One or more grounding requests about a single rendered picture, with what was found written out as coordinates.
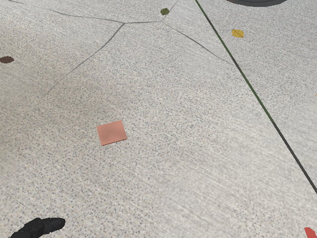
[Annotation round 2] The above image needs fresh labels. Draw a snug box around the robot left hand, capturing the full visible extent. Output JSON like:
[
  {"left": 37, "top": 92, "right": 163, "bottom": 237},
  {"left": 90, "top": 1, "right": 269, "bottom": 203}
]
[{"left": 8, "top": 217, "right": 65, "bottom": 238}]

